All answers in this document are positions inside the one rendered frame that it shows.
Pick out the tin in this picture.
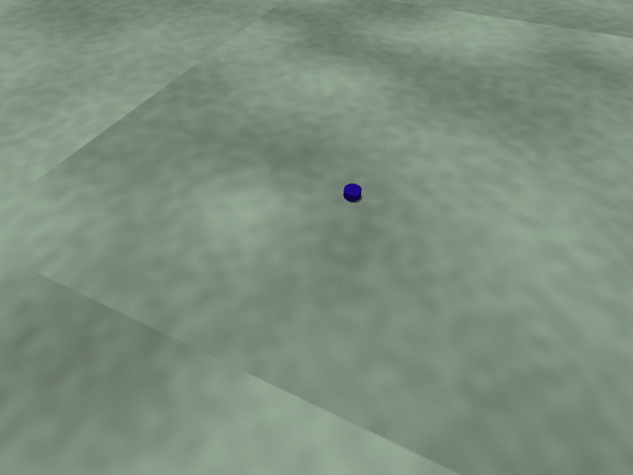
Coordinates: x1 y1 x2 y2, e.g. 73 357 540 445
343 183 362 202

